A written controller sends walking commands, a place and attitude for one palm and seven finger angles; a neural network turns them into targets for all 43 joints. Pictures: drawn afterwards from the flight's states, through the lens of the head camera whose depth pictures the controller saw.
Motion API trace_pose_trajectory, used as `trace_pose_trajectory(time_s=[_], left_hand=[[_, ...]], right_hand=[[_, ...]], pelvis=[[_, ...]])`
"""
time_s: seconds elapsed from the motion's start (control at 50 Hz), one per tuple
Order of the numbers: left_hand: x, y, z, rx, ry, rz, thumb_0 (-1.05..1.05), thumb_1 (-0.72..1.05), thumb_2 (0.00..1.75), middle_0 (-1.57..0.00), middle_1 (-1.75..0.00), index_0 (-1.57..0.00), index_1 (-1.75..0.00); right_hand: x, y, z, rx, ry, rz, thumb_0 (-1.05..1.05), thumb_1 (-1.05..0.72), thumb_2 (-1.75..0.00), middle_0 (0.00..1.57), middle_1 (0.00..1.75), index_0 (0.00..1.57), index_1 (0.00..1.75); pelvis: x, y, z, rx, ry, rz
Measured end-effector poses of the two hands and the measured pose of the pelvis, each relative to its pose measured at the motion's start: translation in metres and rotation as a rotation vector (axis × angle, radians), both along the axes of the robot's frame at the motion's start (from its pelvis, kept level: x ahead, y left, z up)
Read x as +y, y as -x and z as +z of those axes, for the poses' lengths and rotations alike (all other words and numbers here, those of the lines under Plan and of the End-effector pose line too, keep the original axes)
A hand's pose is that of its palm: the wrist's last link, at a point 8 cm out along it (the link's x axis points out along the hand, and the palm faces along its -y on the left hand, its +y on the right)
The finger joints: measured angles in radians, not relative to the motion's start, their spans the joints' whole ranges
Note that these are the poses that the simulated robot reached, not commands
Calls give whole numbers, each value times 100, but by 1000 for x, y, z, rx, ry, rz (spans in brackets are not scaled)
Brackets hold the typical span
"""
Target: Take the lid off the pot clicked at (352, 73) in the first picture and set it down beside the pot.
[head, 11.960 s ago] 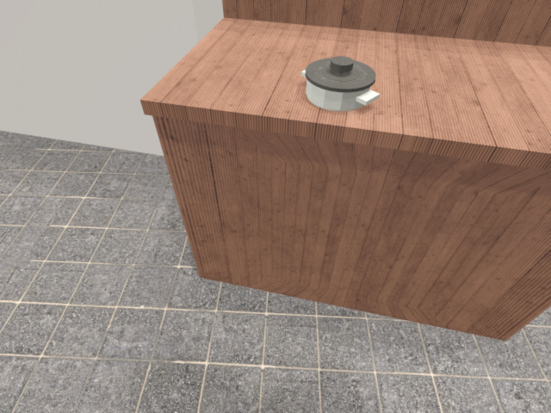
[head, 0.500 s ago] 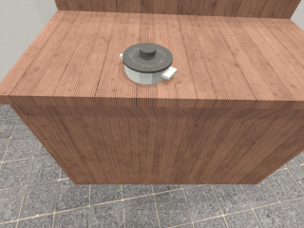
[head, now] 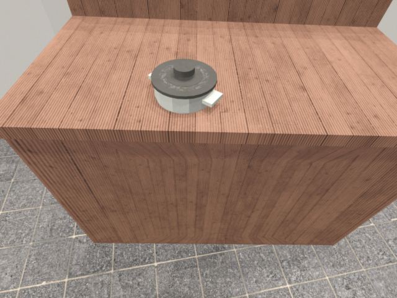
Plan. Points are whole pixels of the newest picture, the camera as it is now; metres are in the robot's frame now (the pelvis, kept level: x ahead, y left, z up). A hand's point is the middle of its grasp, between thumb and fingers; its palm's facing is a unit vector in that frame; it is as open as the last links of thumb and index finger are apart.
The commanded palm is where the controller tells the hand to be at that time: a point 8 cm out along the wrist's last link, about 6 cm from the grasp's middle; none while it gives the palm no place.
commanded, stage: look again from close up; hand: left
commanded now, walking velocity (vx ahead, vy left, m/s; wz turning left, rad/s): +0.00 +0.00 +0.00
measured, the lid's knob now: (184, 68) +0.59 +0.08 +0.16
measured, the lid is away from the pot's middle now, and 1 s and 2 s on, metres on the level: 0.00 0.00 0.00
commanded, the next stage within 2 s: shuffle to correct the standing spot in 0.28 s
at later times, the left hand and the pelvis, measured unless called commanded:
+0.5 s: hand out of the picture +0.00 +0.16 -0.18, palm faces +0.04 -0.98 -0.18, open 7.4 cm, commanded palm none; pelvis +0.01 -0.01 +0.00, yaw +1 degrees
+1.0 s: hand out of the picture +0.09 +0.16 -0.19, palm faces +0.08 -0.99 -0.12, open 7.4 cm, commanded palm none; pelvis +0.10 -0.01 +0.00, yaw +2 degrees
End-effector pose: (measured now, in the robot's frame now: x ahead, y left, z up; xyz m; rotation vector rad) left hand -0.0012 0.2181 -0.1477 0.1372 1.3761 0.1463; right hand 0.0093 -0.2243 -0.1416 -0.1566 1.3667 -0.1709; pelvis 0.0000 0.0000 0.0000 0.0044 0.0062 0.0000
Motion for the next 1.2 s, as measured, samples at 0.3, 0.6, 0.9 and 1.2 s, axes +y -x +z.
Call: trace_pose_trajectory(time_s=[0.3,0.6,0.9,1.2], left_hand=[[-4,-4,3,1,-8,12,0,91,90,-20,-30,-20,-30],[-17,2,-5,41,21,38,0,91,90,-20,-30,-20,-30],[-23,-11,-29,185,87,81,0,91,90,-20,-30,-20,-30],[-30,-243,5,-167,39,-41,0,92,90,-20,-30,-19,-30]], right_hand=[[-2,5,-1,31,-11,2,0,-92,-90,20,30,20,30],[-6,3,-6,53,-23,-6,0,-91,-90,20,30,20,30],[-10,-87,-2,-54,64,0,0,-91,-90,20,30,20,30],[-14,-72,22,170,-2,-46,0,-90,-90,20,30,20,30]], pelvis=[[-6,-4,1,1,-2,8],[-15,-19,-5,6,-1,16],[-7,-83,-19,-8,16,16],[-40,-149,6,15,38,43]])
